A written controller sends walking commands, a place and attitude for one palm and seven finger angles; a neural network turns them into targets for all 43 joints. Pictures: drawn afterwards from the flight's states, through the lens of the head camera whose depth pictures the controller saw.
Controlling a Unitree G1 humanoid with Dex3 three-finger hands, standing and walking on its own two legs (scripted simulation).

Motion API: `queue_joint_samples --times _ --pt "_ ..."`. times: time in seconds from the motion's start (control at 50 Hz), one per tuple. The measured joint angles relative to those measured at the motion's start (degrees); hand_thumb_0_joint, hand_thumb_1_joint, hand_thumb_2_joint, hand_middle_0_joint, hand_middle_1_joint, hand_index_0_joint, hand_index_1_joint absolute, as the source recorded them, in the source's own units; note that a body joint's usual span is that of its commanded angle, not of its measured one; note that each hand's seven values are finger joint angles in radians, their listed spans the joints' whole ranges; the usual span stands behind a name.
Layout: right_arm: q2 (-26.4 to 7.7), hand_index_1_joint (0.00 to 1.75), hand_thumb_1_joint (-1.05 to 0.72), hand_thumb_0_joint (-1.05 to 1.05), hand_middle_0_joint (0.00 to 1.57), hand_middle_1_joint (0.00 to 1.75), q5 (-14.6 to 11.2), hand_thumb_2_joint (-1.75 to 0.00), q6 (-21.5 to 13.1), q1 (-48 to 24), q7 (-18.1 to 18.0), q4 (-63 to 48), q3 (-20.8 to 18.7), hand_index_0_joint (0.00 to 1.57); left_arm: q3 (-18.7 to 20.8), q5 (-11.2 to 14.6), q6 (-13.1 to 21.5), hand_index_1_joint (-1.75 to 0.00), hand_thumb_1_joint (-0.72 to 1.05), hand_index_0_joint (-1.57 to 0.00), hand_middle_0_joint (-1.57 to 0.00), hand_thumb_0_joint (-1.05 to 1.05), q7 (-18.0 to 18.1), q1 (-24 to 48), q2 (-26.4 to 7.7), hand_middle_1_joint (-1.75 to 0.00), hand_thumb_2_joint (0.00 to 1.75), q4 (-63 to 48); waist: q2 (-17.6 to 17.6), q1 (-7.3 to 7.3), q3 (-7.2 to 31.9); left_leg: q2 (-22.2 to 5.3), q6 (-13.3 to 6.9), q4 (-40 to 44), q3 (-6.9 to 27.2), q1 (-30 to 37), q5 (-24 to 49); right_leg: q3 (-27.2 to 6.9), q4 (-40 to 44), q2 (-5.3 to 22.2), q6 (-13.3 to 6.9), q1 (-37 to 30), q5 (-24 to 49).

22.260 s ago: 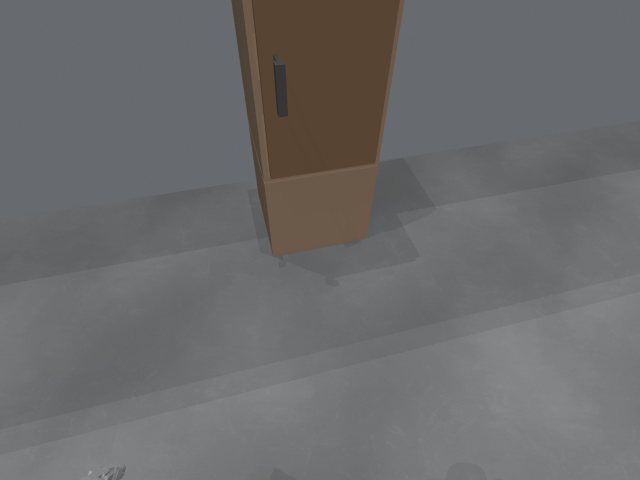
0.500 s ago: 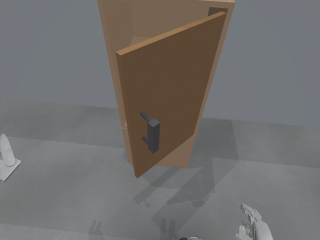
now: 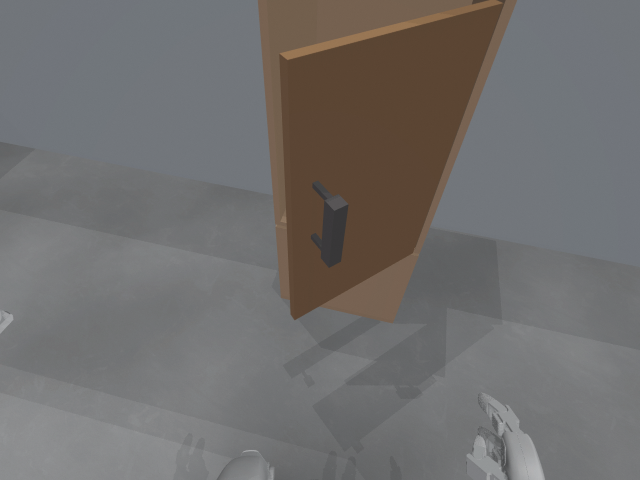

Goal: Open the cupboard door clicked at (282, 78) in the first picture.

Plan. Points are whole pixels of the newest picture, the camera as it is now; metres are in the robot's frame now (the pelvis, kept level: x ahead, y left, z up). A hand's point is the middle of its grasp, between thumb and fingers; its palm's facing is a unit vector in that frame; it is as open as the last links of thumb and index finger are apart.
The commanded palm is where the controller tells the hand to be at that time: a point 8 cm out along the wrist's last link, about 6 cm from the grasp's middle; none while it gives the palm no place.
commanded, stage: step back with the hand held close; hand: left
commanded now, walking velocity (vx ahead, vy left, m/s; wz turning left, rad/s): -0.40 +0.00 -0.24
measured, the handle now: (325, 224) +0.49 +0.02 +0.01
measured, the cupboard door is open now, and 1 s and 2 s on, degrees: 47 47 47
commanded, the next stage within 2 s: stop stepping back and stand still in 0.18 s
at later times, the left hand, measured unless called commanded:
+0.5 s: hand out of the picture +0.10 +0.23 +0.19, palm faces +0.29 -0.80 -0.52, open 7.4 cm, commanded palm +0.05 +0.27 +0.21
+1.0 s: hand out of the picture +0.08 +0.22 +0.19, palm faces +0.30 -0.83 -0.47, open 7.4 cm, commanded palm +0.02 +0.27 +0.21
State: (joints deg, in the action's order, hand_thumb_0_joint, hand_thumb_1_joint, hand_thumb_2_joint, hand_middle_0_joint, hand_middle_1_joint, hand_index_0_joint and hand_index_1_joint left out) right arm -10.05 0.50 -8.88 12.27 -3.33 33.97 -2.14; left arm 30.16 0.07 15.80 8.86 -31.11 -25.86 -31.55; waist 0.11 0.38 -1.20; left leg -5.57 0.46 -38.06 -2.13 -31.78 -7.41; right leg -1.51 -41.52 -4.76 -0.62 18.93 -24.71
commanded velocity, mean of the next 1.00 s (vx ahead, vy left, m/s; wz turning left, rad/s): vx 0.03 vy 0.03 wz -0.04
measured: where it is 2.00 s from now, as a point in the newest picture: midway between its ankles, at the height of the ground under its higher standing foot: outside the picture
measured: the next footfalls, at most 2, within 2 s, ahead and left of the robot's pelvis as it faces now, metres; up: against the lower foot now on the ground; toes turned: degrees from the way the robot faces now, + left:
left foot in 0.22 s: +0.00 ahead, +0.12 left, +0.00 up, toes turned -1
right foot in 0.50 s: -0.14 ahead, -0.10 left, +0.00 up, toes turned -10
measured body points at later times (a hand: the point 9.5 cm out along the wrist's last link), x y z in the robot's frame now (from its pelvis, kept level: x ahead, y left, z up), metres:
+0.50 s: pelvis -0.14 +0.00 +0.02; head -0.12 +0.01 +0.47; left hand +0.08 +0.27 +0.22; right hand +0.00 -0.25 -0.05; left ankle -0.04 +0.12 -0.71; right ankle -0.19 -0.09 -0.71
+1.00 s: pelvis -0.16 +0.00 +0.02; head -0.17 +0.00 +0.47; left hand +0.05 +0.27 +0.21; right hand -0.08 -0.27 -0.07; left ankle -0.13 +0.11 -0.71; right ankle -0.18 -0.09 -0.71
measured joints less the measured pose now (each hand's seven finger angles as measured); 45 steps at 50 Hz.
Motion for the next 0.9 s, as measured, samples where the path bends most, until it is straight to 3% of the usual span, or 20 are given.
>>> queue_joint_samples --times 0.04,0.08,0.14,0.2,0.22,0.24,0.28,0.32,0.36,0.46,0.5,0.56,0.62,0.66,0.74,0.78,0.9 --pt "-0.56 0.30 -0.90 0.01 0.21 0.30 0.02 -0.90 -0.02 -2.29 0.47 1.81 0.09 0.20 -1.20 0.12 0.67 -0.30 0.89 -0.21 -0.21 0.01 0.05 0.10 2.67 -0.30 0.90 1.16 1.37 -1.71 -1.46 -0.61 0.68 -1.16 0.41 -0.38 -3.28 -0.40 2.02 -1.14 -1.89 0.08 1.97" --pt "-0.55 0.30 -0.90 0.01 0.21 0.30 -0.14 -0.90 1.04 -3.58 0.63 3.68 0.00 0.20 -4.19 -0.27 -0.72 -0.30 0.89 -0.21 -0.21 0.01 0.09 1.17 4.27 -0.30 0.90 2.26 0.43 -3.04 -1.66 2.30 1.27 -7.97 1.39 -0.79 -11.60 -1.49 4.53 -0.16 -1.45 -0.08 6.05" --pt "0.37 0.30 -0.90 0.01 0.21 0.30 0.19 -0.90 2.92 -4.79 0.14 3.90 1.09 0.20 -6.37 -0.46 -2.95 -0.30 0.89 -0.21 -0.21 0.01 0.16 1.85 4.46 -0.30 0.90 2.86 -3.02 -3.65 -1.06 5.69 1.82 -12.05 -0.12 2.09 -16.58 -3.86 9.60 1.93 -1.07 -0.48 10.04" --pt "0.43 0.30 -0.90 0.01 0.21 0.30 0.26 -0.90 3.73 -6.15 -0.58 1.42 2.43 0.20 -6.75 -0.11 -3.93 -0.30 0.89 -0.21 -0.21 0.01 0.35 2.22 3.46 -0.30 0.90 2.36 -4.07 -2.34 -0.66 6.37 1.97 0.26 -1.19 9.81 -10.78 -4.94 12.82 2.18 -0.43 0.64 13.50" --pt "-0.10 0.30 -0.90 0.01 0.21 0.30 0.10 -0.90 3.74 -6.46 -0.72 0.07 2.46 0.20 -6.76 0.04 -4.02 -0.30 0.89 -0.21 -0.21 0.01 0.23 2.43 2.84 -0.30 0.90 1.72 -2.86 -1.65 -0.53 5.33 1.44 5.91 -0.97 12.61 -4.39 -4.42 12.69 1.23 -0.12 1.61 14.08" --pt "-0.16 0.30 -0.90 0.01 0.21 0.30 -0.07 -0.90 3.61 -7.03 -0.75 -0.79 1.98 0.20 -6.45 0.01 -3.94 -0.30 0.89 -0.21 -0.21 0.01 -0.04 3.15 1.65 -0.30 0.90 1.21 -2.47 -0.92 -0.88 5.10 -0.36 8.88 -0.81 13.57 -4.99 -4.01 11.52 0.85 0.19 2.99 14.15" --pt "1.04 0.30 -0.90 0.01 0.21 0.30 -0.34 -0.90 3.76 -8.26 -0.41 -1.31 1.22 0.20 -5.11 0.35 -3.55 -0.30 0.89 -0.21 -0.21 0.01 -0.66 4.14 -1.07 -0.30 0.90 1.15 -4.57 -0.67 -2.60 5.99 -1.90 9.17 -1.97 13.24 -5.31 -4.43 6.10 1.37 0.85 5.23 8.83" --pt "1.44 0.30 -0.90 0.01 0.21 0.30 0.13 -0.90 2.98 -8.12 0.18 -2.01 1.24 0.20 -4.01 1.17 -3.82 -0.30 0.89 -0.21 -0.21 0.01 -0.99 2.77 -1.73 -0.30 0.90 0.55 -4.13 -0.36 -3.06 4.96 -1.98 9.62 -2.49 12.78 -4.04 -2.83 -2.40 0.52 1.09 7.14 2.79" --pt "1.47 0.30 -0.90 0.01 0.21 0.30 -0.10 -0.90 1.73 -6.96 0.92 -2.33 1.48 0.20 -3.46 1.66 -4.22 -0.30 0.89 -0.21 -0.21 0.01 -0.94 0.03 -1.27 -0.30 0.90 -0.84 -3.03 -0.42 -2.93 3.36 -1.69 10.63 -3.05 12.81 -2.54 -0.34 -6.02 0.42 1.50 6.61 1.54" --pt "0.70 0.30 -0.90 0.00 0.21 0.30 -0.42 -0.90 0.46 -1.87 0.70 -1.80 2.65 0.20 -4.19 2.05 -5.37 -0.30 0.89 -0.21 -0.21 0.01 0.02 -4.89 0.30 -0.30 0.90 -1.57 -1.61 -0.50 -0.21 0.90 -0.71 11.41 -4.57 11.64 -0.45 4.00 3.78 2.74 1.87 -2.39 0.33" --pt "0.33 0.30 -0.90 0.00 0.21 0.30 -0.18 -0.90 0.88 -0.25 0.05 -1.16 2.98 0.20 -4.24 1.75 -5.55 -0.30 0.89 -0.21 -0.21 0.01 0.42 -4.10 0.13 -0.30 0.90 0.24 -2.41 -0.18 0.85 1.41 -0.23 9.50 -4.96 9.69 -1.80 3.74 12.05 3.99 0.36 -6.82 2.39" --pt "-1.33 0.30 -0.90 0.01 0.21 0.30 0.13 -0.90 2.39 0.65 -0.39 2.34 2.45 0.20 -6.18 1.65 -6.44 -0.30 0.89 -0.21 -0.21 0.01 0.45 -0.58 2.41 -0.30 0.90 3.75 -0.65 -0.26 0.72 1.81 0.14 1.67 -1.71 7.29 -9.36 4.02 12.19 2.62 -2.45 -6.20 7.41" --pt "-2.25 0.30 -0.90 0.01 0.21 0.30 0.06 -0.90 3.07 3.20 -0.51 4.98 2.05 0.20 -7.06 1.54 -6.10 -0.30 0.89 -0.21 -0.21 0.01 0.84 -0.10 3.58 -0.30 0.90 5.12 -1.79 -0.03 2.60 3.77 -0.21 -6.43 -0.81 7.09 -12.10 3.01 13.15 2.93 -3.12 -6.42 8.51" --pt "-2.87 0.30 -0.90 0.01 0.21 0.30 0.06 -0.90 2.94 5.04 -0.80 5.55 1.65 0.20 -7.28 1.27 -5.36 -0.30 0.89 -0.21 -0.21 0.01 0.97 -0.12 3.87 -0.30 0.90 5.75 -2.34 0.70 3.80 4.14 -0.77 -4.76 -1.39 9.23 -12.59 2.84 13.49 3.17 -3.16 -6.40 8.85" --pt "-4.71 0.30 -0.90 0.01 0.21 0.30 0.12 -0.90 1.85 7.41 -1.61 5.30 0.48 0.20 -7.41 0.88 -3.60 -0.30 0.89 -0.21 -0.21 0.01 0.98 0.33 3.59 -0.30 0.90 6.35 -1.12 2.32 4.65 3.52 -2.31 7.31 -1.36 16.35 -12.30 3.99 10.99 2.50 -3.04 -5.02 7.77" --pt "-4.66 0.30 -0.90 0.01 0.20 0.30 -0.09 -0.90 1.62 7.03 -1.85 5.55 -0.09 0.20 -6.87 1.00 -2.93 -0.30 0.89 -0.21 -0.21 0.01 0.85 0.39 2.97 -0.30 0.90 6.78 -1.35 2.90 3.67 3.65 -1.25 8.25 -1.25 16.83 -6.98 4.13 9.34 2.78 -2.85 -4.85 6.97" --pt "-3.70 0.30 -0.90 0.01 0.20 0.30 0.20 -0.90 0.69 6.43 -1.53 4.70 0.32 0.19 -5.56 0.71 -2.07 -0.30 0.89 -0.21 -0.21 0.01 0.46 -1.96 2.30 -0.30 0.90 7.86 -0.76 2.73 3.58 3.67 -0.47 7.39 -2.00 16.81 -7.61 3.34 9.57 2.88 -2.46 -5.07 7.16"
